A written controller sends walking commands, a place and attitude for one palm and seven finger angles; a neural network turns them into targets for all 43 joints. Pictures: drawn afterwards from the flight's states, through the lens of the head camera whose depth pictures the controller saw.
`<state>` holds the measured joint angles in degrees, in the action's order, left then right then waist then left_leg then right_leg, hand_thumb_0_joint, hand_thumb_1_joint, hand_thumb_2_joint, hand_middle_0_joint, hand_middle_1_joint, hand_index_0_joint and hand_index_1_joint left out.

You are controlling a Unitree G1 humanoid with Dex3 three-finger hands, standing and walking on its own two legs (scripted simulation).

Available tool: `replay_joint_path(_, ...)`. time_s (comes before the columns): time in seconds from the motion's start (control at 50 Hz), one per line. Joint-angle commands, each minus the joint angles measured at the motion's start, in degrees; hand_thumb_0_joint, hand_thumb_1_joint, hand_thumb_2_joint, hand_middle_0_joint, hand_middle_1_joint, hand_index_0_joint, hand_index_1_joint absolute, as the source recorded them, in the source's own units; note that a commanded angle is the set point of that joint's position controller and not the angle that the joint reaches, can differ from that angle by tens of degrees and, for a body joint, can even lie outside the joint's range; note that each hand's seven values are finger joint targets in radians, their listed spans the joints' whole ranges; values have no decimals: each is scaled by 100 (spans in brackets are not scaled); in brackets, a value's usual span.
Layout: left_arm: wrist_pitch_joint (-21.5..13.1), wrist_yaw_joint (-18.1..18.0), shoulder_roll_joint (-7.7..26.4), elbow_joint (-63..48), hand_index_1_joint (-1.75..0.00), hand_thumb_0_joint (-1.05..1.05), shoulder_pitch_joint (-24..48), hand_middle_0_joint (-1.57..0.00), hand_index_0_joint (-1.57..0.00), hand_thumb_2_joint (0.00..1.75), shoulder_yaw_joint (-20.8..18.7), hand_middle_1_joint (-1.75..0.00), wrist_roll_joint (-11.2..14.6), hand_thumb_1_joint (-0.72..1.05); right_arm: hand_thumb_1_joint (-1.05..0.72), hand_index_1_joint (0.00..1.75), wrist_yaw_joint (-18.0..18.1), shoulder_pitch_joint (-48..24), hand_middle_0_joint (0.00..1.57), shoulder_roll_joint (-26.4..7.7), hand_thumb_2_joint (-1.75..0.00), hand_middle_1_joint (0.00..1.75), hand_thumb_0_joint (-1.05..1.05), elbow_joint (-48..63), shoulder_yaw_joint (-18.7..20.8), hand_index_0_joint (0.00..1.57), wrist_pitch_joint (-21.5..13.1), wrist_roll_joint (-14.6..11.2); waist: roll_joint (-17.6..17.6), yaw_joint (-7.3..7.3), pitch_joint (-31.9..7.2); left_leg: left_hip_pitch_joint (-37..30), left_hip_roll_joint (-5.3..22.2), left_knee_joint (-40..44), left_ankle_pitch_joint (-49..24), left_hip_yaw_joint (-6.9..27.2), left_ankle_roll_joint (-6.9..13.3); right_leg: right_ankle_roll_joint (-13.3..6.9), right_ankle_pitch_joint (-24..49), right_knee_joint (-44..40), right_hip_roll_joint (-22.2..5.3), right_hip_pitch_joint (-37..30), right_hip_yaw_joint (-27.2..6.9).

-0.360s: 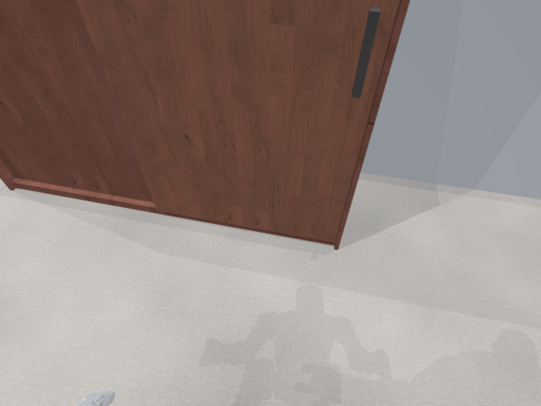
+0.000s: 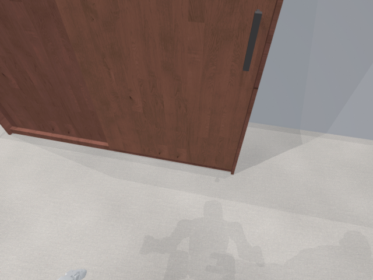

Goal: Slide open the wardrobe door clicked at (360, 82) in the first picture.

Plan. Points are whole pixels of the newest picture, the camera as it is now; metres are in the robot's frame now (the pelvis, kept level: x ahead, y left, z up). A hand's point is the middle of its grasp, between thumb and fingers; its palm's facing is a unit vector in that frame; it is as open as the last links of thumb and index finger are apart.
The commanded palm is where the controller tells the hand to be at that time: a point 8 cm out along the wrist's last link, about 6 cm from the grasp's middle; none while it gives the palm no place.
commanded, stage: stand and wait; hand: right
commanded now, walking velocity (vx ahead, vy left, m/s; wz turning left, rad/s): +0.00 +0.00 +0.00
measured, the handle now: (251, 41) +0.90 -0.19 +0.12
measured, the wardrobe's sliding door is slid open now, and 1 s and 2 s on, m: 0.00 0.00 0.00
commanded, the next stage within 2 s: look at it before walking up in 0.46 s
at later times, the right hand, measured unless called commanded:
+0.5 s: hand out of the picture +0.07 -0.24 -0.15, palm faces -0.03 +0.94 -0.34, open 7.4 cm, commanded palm none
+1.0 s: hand out of the picture +0.07 -0.23 -0.15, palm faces -0.03 +0.94 -0.33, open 7.4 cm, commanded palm none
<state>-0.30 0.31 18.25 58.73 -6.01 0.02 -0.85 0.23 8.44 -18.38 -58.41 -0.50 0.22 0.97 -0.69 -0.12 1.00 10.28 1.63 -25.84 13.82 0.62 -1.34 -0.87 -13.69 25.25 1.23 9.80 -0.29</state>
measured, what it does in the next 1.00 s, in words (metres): stands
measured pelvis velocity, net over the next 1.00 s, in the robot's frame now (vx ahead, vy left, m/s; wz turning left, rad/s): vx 0.00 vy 0.01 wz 0.01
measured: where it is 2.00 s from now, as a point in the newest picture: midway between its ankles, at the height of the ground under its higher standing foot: outside the picture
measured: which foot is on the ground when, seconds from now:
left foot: down 0.00-1.00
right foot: down 0.00-1.00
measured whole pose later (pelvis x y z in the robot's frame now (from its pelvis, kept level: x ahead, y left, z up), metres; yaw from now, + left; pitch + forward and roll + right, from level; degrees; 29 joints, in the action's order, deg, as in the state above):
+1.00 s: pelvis +0.00 +0.01 +0.00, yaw +0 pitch -2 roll +0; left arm -0.4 0.2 19.2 63.4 -7.0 0.0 -0.6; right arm 0.2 8.2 -19.3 -62.1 -0.2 -0.3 0.8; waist -0.4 0.2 1.7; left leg 8.8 0.3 -21.6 11.2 0.4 -0.3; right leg 0.3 -11.2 21.1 -0.1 8.2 -0.5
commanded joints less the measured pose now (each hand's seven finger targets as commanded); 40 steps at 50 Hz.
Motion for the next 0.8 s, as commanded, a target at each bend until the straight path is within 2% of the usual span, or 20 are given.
replay_joint_path(0.0, -168, -98, 1201, -299, -30, 0, 289, -20, -20, 90, -264, -30, 17, 90, -90, 30, 61, -256, 20, -1223, -90, 30, 0, 368, 260, 20, -157, -23, 103, 15, -295, -96, 497, 468, -746, 460, 296, -133, 808, -524, -711, -31, -523)
replay_joint_path(0.12, -159, -95, 1225, -174, -30, 0, 199, -20, -20, 90, -254, -30, 34, 90, -90, 30, 58, -234, 20, -1243, -90, 30, 0, 260, 260, 20, -168, -30, 10, 12, -299, -126, 507, 574, -600, 493, 309, -118, 691, -569, -726, -30, -554)
replay_joint_path(0.24, -157, -95, 1249, -36, -30, 0, 151, -20, -20, 90, -239, -30, 36, 90, -90, 30, 56, -253, 20, -1261, -90, 30, 0, 142, 253, 20, -166, -35, 22, 15, -198, -113, 518, 653, -510, 531, 310, -96, 596, -654, -729, 10, -573)
replay_joint_path(0.36, -164, -91, 1265, 48, -30, 0, 124, -20, -20, 90, -226, -30, 38, 90, -90, 30, 53, -248, 20, -1280, -90, 30, 0, 78, 247, 20, -170, -39, 58, 4, -260, -151, 529, 711, -445, 548, 308, -88, 563, -701, -743, -35, -574)
replay_joint_path(0.42, -163, -92, 1267, 58, -30, 0, 115, -20, -20, 90, -232, -30, 42, 90, -90, 30, 56, -262, 20, -1288, -90, 30, 0, 68, 255, 20, -183, -36, -24, 5, -289, -166, 529, 721, -584, 552, 317, -84, 701, -672, -753, -89, -568)
replay_joint_path(0.48, -174, -94, 1269, 93, -30, 0, 124, -20, -20, 90, -226, -30, 36, 90, -90, 30, 56, -287, 20, -1271, -90, 30, 0, 63, 247, 20, -178, -37, 48, 14, -286, -171, 523, 716, -629, 544, 308, -80, 720, -729, -768, -111, -564)
replay_joint_path(0.56, -165, -93, 1273, 94, -30, 0, 154, -20, -20, 90, -220, -30, 33, 90, -90, 30, 51, -303, 20, -1274, -90, 30, 0, 55, 240, 20, -163, -30, 78, 4, -92, -52, 498, 773, -438, 563, 303, -78, 546, -794, -758, -32, -583)
replay_joint_path(0.78, -169, -93, 1252, 100, -30, 0, 161, -20, -20, 90, -227, -30, 38, 90, -90, 30, 52, -290, 20, -1274, -90, 30, 0, 60, 246, 20, -190, -30, 19, 19, -270, -139, 527, 808, -704, 573, 304, -63, 770, -738, -772, -200, -533)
